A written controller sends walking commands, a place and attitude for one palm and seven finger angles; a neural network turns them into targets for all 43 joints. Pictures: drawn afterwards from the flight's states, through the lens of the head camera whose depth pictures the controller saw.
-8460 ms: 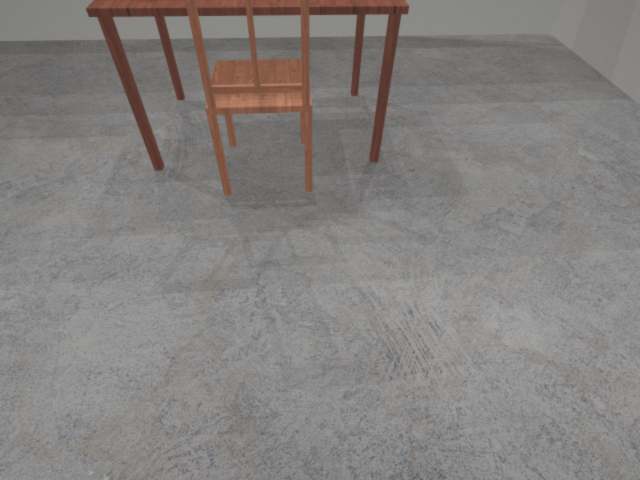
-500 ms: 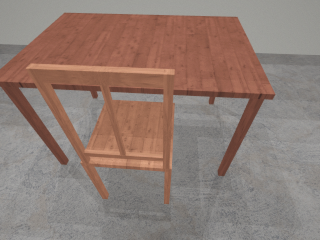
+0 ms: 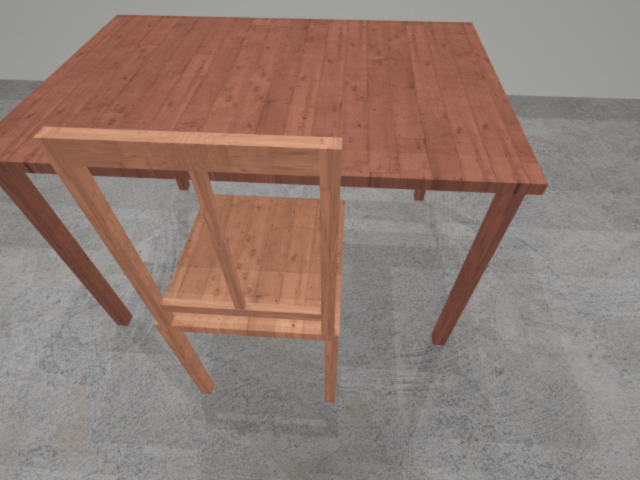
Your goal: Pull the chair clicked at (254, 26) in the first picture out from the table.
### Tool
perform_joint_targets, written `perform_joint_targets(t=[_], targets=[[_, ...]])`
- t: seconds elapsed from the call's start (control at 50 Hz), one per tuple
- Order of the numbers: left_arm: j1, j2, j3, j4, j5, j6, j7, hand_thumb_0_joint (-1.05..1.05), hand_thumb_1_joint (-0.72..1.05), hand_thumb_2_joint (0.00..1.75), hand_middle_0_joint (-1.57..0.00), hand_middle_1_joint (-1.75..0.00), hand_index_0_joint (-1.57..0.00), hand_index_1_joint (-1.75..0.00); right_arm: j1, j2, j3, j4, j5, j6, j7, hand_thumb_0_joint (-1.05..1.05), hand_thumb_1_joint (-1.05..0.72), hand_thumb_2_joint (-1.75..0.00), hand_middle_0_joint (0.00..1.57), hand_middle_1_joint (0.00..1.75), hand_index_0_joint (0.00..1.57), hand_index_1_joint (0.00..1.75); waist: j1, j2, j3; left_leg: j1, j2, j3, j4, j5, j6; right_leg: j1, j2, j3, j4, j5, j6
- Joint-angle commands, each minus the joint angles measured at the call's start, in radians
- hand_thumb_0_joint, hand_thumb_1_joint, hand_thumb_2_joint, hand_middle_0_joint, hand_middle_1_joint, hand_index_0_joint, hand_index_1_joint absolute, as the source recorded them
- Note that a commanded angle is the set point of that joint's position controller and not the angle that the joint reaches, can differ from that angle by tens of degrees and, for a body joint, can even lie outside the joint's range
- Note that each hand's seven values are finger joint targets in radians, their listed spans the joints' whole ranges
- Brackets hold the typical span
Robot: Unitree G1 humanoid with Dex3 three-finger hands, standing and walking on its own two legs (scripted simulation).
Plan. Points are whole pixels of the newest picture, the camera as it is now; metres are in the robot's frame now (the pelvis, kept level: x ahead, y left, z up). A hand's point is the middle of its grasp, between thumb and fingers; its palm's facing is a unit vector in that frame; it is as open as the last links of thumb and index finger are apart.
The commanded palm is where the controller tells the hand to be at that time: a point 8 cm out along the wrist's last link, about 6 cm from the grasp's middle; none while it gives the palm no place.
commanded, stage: look again from close up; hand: left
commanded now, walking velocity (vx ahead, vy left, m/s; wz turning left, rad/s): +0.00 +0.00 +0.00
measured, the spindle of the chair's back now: (222, 250) +0.48 +0.20 -0.05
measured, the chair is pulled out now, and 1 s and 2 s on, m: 0.00 0.00 0.00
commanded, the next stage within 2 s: raise the hand toward the chair's back in 0.72 s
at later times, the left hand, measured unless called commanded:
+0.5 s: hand out of the picture +0.00 +0.15 -0.18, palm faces +0.05 -0.98 -0.18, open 7.4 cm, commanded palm none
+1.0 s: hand (190, 464) +0.15 +0.18 -0.07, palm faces +0.21 -0.96 -0.16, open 7.6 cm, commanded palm +0.11 +0.20 -0.07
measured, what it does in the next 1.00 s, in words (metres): stands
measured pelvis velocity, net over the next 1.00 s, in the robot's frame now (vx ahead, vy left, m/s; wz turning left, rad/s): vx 0.00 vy -0.01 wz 0.04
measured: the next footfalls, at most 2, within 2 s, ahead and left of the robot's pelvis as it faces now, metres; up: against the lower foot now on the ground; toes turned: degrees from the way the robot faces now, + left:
none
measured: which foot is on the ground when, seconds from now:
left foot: down 0.00-1.00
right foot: down 0.00-1.00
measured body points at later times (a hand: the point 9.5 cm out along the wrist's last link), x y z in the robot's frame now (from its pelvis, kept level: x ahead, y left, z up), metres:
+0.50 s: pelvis +0.01 -0.01 +0.00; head +0.02 -0.02 +0.45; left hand +0.00 +0.20 -0.16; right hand +0.00 -0.22 -0.17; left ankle -0.04 +0.09 -0.74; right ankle +0.02 -0.11 -0.74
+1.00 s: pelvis +0.00 -0.01 -0.01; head +0.02 -0.03 +0.44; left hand +0.14 +0.23 -0.05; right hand +0.07 -0.26 -0.14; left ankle -0.04 +0.09 -0.74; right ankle +0.02 -0.11 -0.74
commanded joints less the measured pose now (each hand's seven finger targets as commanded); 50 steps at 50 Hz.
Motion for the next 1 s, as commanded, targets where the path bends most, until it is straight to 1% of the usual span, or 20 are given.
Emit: perform_joint_targets(t=[0.0, 0.04, 0.08, 0.14, 0.32, 0.44, 0.54, 0.6, 0.76, 0.78, 0.8, 0.82, 0.84, 0.86, 0.88, 0.9, 0.92, 0.94, 0.96, 0.98], targets=[[0.070, 0.085, 0.018, -0.029, 0.002, -0.016, 0.005, 0.00, 0.90, 0.90, -0.20, -0.30, -0.20, -0.30, 0.073, -0.083, -0.012, -0.010, -0.001, -0.014, -0.004, 0.00, -0.90, -0.90, 0.20, 0.30, 0.20, 0.30, 0.000, 0.000, 0.018, -0.108, 0.123, -0.110, -0.105, 0.118, 0.005, 0.066, -0.090, 0.112, -0.066, 0.145, -0.030], [0.072, 0.083, 0.018, -0.028, 0.003, -0.017, 0.006, 0.00, 0.90, 0.90, -0.20, -0.30, -0.20, -0.30, 0.071, -0.081, -0.013, -0.009, -0.001, -0.012, -0.005, 0.00, -0.90, -0.90, 0.20, 0.30, 0.20, 0.30, -0.001, -0.023, 0.021, -0.105, 0.123, -0.108, -0.097, 0.121, 0.005, 0.064, -0.089, 0.116, -0.067, 0.162, -0.031], [0.073, 0.083, 0.020, -0.031, 0.002, -0.018, 0.006, 0.00, 0.90, 0.90, -0.20, -0.30, -0.20, -0.30, 0.077, -0.079, -0.013, -0.007, -0.001, -0.014, -0.006, 0.00, -0.90, -0.90, 0.20, 0.30, 0.20, 0.30, -0.002, -0.022, 0.005, -0.097, 0.123, -0.108, -0.095, 0.140, 0.004, 0.075, -0.091, 0.115, -0.062, 0.188, -0.032], [0.075, 0.082, 0.019, -0.031, 0.003, -0.017, 0.006, 0.00, 0.90, 0.90, -0.20, -0.30, -0.20, -0.30, 0.068, -0.077, -0.015, -0.005, -0.001, -0.013, -0.006, 0.00, -0.90, -0.90, 0.20, 0.30, 0.20, 0.30, 0.000, -0.004, 0.023, -0.096, 0.123, -0.105, -0.094, 0.143, 0.003, 0.064, -0.090, 0.113, -0.066, 0.188, -0.031], [0.081, 0.084, 0.023, -0.032, 0.004, -0.020, 0.006, 0.00, 0.90, 0.90, -0.20, -0.30, -0.20, -0.30, 0.061, -0.069, -0.018, -0.003, -0.001, -0.013, -0.008, 0.00, -0.90, -0.90, 0.20, 0.30, 0.20, 0.30, -0.001, -0.009, 0.008, -0.073, 0.125, -0.100, -0.091, 0.161, 0.000, 0.076, -0.094, 0.111, -0.075, 0.230, -0.034], [0.079, 0.087, 0.023, -0.033, 0.005, -0.019, 0.005, 0.00, 0.90, 0.90, -0.20, -0.30, -0.20, -0.30, 0.063, -0.073, -0.016, -0.001, -0.001, -0.010, -0.007, 0.00, -0.90, -0.90, 0.20, 0.30, 0.20, 0.30, 0.001, -0.010, 0.037, -0.095, 0.119, -0.104, -0.098, 0.128, -0.003, 0.070, -0.095, 0.111, -0.092, 0.186, -0.034], [0.083, 0.087, 0.023, -0.032, 0.004, -0.021, 0.005, 0.00, 0.90, 0.90, -0.20, -0.30, -0.20, -0.30, 0.066, -0.070, -0.017, -0.001, -0.002, -0.008, -0.007, 0.00, -0.90, -0.90, 0.20, 0.30, 0.20, 0.30, -0.001, -0.020, 0.025, -0.088, 0.117, -0.104, -0.096, 0.116, -0.004, 0.070, -0.093, 0.117, -0.101, 0.173, -0.035], [0.088, 0.087, 0.024, -0.033, 0.003, -0.022, 0.005, 0.00, 0.90, 0.90, -0.20, -0.30, -0.20, -0.30, 0.068, -0.071, -0.017, 0.001, -0.002, -0.010, -0.007, 0.00, -0.90, -0.90, 0.20, 0.30, 0.20, 0.30, 0.000, -0.001, 0.011, -0.077, 0.121, -0.104, -0.096, 0.134, -0.006, 0.077, -0.093, 0.116, -0.097, 0.191, -0.036], [0.094, 0.080, 0.025, -0.029, 0.004, -0.021, 0.006, 0.00, 0.90, 0.90, -0.20, -0.30, -0.20, -0.30, 0.071, -0.064, -0.018, 0.004, -0.001, -0.010, -0.008, 0.00, -0.90, -0.90, 0.20, 0.30, 0.20, 0.30, 0.003, -0.013, 0.025, -0.087, 0.119, -0.103, -0.100, 0.120, -0.005, 0.072, -0.091, 0.116, -0.105, 0.167, -0.035], [0.094, 0.081, 0.025, -0.029, 0.003, -0.021, 0.005, 0.00, 0.90, 0.90, -0.20, -0.30, -0.20, -0.30, 0.075, -0.064, -0.017, 0.005, -0.001, -0.011, -0.008, 0.00, -0.90, -0.90, 0.20, 0.30, 0.20, 0.30, 0.003, -0.016, 0.017, -0.083, 0.119, -0.105, -0.099, 0.129, -0.005, 0.078, -0.091, 0.115, -0.102, 0.179, -0.035], [0.159, 0.123, 0.029, 0.013, 0.015, -0.033, 0.046, 0.00, 0.90, 0.90, -0.20, -0.30, -0.20, -0.30, -0.041, -0.118, -0.032, -0.072, 0.012, -0.019, 0.000, 0.00, -0.90, -0.90, 0.20, 0.30, 0.20, 0.30, 0.040, -0.057, 0.017, -0.149, 0.143, -0.057, 0.103, 0.228, -0.032, 0.076, -0.140, 0.148, -0.037, 0.623, -0.008], [-0.561, 0.450, 0.225, -1.446, -0.197, -0.210, 0.042, 0.00, 0.88, 0.89, -0.20, -0.30, -0.20, -0.30, -0.039, -0.312, -0.101, -0.393, 0.015, -0.165, -0.090, 0.00, -0.90, -0.90, 0.20, 0.30, 0.20, 0.30, -0.104, 0.219, -0.347, 0.107, 0.026, -0.059, 0.006, 0.307, -0.026, 0.105, -0.026, 0.103, -0.056, 0.480, 0.023], [-0.279, 0.254, 0.085, -1.297, -0.111, -0.164, 0.070, 0.00, 0.85, 0.88, -0.20, -0.29, -0.20, -0.29, -0.108, -0.231, -0.034, -0.392, 0.022, -0.268, -0.095, 0.00, -0.90, -0.90, 0.20, 0.30, 0.20, 0.30, -0.014, 0.291, -0.373, 0.068, 0.046, -0.043, -0.022, 0.467, -0.041, 0.150, -0.016, 0.094, 0.001, 0.263, -0.053], [0.078, -0.011, -0.034, -0.952, -0.122, -0.025, 0.082, 0.00, 0.83, 0.87, -0.19, -0.29, -0.19, -0.29, -0.071, -0.189, -0.034, -0.373, 0.039, -0.312, -0.057, 0.00, -0.90, -0.90, 0.20, 0.30, 0.20, 0.30, -0.007, 0.132, -0.219, -0.024, 0.064, -0.078, -0.027, 0.516, -0.042, 0.048, -0.001, 0.034, 0.016, 0.129, -0.035], [-0.013, -0.059, -0.108, -1.140, -0.157, -0.040, 0.060, 0.00, 0.81, 0.86, -0.19, -0.29, -0.19, -0.29, -0.056, -0.229, -0.037, -0.404, 0.050, -0.332, -0.048, 0.00, -0.90, -0.90, 0.20, 0.30, 0.20, 0.30, -0.019, 0.022, -0.186, -0.050, 0.067, -0.111, 0.017, 0.420, -0.028, 0.017, 0.002, 0.017, 0.017, 0.144, -0.017], [-0.029, -0.019, -0.094, -1.205, -0.159, -0.079, 0.046, 0.00, 0.78, 0.85, -0.19, -0.28, -0.19, -0.28, -0.074, -0.253, -0.049, -0.438, 0.045, -0.357, -0.053, 0.00, -0.90, -0.90, 0.20, 0.30, 0.20, 0.30, -0.022, -0.072, -0.193, -0.092, 0.052, -0.110, 0.055, 0.297, -0.014, -0.023, 0.004, 0.023, 0.018, 0.128, -0.008], [0.043, -0.036, -0.087, -1.083, -0.156, -0.095, 0.029, 0.00, 0.76, 0.84, -0.19, -0.28, -0.19, -0.28, -0.088, -0.255, -0.050, -0.454, 0.035, -0.364, -0.047, 0.00, -0.90, -0.90, 0.20, 0.30, 0.20, 0.30, -0.053, -0.173, -0.062, -0.194, 0.038, -0.123, 0.080, 0.172, -0.004, -0.111, 0.009, 0.010, 0.008, 0.039, -0.003], [-0.020, -0.026, -0.073, -1.070, -0.167, -0.150, 0.002, 0.00, 0.74, 0.83, -0.18, -0.27, -0.18, -0.27, -0.064, -0.281, -0.062, -0.480, 0.023, -0.375, -0.031, 0.00, -0.90, -0.90, 0.20, 0.30, 0.20, 0.30, -0.072, -0.262, -0.048, -0.276, 0.019, -0.138, 0.137, 0.084, 0.000, -0.198, 0.003, 0.005, 0.033, -0.043, 0.005], [0.020, -0.012, -0.029, -1.030, -0.169, -0.216, -0.033, 0.00, 0.71, 0.82, -0.18, -0.27, -0.18, -0.27, -0.067, -0.279, -0.083, -0.512, 0.010, -0.383, -0.018, 0.00, -0.90, -0.90, 0.20, 0.30, 0.20, 0.30, -0.051, -0.309, -0.063, -0.359, 0.014, -0.137, 0.187, 0.020, -0.006, -0.260, -0.001, 0.014, 0.072, -0.128, 0.002], [0.157, -0.005, 0.020, -0.985, -0.188, -0.287, -0.079, 0.00, 0.69, 0.81, -0.18, -0.27, -0.18, -0.27, -0.084, -0.273, -0.098, -0.546, 0.005, -0.388, -0.001, 0.00, -0.90, -0.90, 0.20, 0.30, 0.20, 0.30, -0.003, -0.318, -0.103, -0.427, 0.009, -0.128, 0.234, -0.012, -0.017, -0.276, -0.001, 0.020, 0.119, -0.175, -0.004]])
